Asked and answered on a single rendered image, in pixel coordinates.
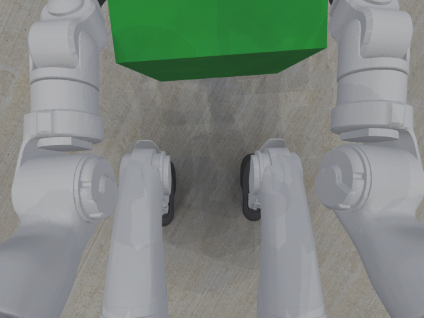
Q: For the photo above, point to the right robot foot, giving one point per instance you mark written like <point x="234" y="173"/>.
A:
<point x="253" y="214"/>

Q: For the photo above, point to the left robot forearm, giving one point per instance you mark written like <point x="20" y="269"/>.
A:
<point x="64" y="49"/>

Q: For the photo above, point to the carton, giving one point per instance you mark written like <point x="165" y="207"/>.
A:
<point x="171" y="40"/>

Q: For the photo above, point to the right robot forearm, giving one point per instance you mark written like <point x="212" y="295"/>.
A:
<point x="373" y="39"/>

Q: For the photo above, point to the right robot shin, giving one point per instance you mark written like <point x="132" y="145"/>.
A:
<point x="253" y="202"/>

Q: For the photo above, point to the right robot upper arm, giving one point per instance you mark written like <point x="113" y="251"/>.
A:
<point x="375" y="191"/>

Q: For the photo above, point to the left robot upper arm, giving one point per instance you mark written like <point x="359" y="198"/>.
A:
<point x="59" y="200"/>

